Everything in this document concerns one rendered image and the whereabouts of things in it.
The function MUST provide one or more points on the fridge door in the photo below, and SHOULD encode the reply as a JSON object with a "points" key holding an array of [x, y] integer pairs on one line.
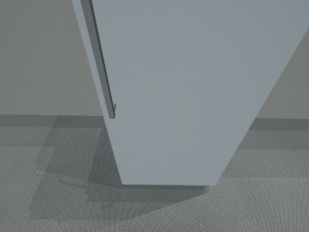
{"points": [[188, 78]]}

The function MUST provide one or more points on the handle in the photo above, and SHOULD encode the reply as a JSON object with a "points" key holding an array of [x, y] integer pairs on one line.
{"points": [[91, 23]]}

